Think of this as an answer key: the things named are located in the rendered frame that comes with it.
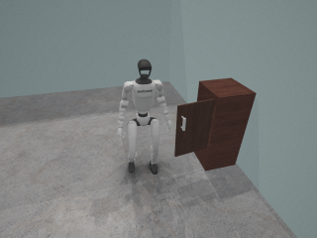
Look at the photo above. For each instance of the robot right upper arm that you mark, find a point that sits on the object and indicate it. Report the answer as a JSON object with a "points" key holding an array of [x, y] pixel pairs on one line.
{"points": [[127, 87]]}

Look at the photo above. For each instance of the left robot hand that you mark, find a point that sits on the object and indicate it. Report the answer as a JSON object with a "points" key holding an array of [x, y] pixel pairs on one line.
{"points": [[169, 128]]}

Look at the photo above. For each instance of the cupboard door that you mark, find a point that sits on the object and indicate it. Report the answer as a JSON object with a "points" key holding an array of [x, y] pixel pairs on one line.
{"points": [[197, 126]]}

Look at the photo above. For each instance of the right robot foot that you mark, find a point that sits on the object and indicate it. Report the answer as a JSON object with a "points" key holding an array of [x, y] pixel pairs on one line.
{"points": [[131, 167]]}

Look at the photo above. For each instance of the right robot hand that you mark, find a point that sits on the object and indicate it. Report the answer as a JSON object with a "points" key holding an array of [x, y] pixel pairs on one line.
{"points": [[120, 131]]}

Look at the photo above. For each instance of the humanoid robot torso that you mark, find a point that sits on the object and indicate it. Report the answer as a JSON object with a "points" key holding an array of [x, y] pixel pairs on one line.
{"points": [[143, 96]]}

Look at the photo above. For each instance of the robot left upper arm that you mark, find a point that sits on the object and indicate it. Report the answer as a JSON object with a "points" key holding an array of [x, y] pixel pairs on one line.
{"points": [[159, 89]]}

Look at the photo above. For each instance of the right robot forearm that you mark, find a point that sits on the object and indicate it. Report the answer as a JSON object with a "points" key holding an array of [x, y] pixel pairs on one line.
{"points": [[122, 116]]}

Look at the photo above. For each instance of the left robot forearm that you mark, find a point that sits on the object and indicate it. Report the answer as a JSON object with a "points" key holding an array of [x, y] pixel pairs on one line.
{"points": [[164, 110]]}

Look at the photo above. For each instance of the handle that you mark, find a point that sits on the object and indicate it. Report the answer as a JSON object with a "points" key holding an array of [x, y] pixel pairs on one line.
{"points": [[183, 123]]}

